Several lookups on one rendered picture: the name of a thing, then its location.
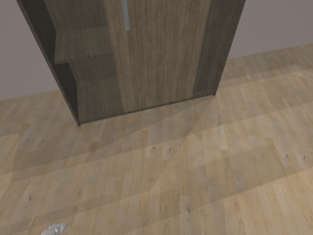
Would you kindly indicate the left robot hand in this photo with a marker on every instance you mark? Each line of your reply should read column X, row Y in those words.
column 55, row 229

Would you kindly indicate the wardrobe door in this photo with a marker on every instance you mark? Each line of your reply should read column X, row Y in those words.
column 157, row 59
column 215, row 36

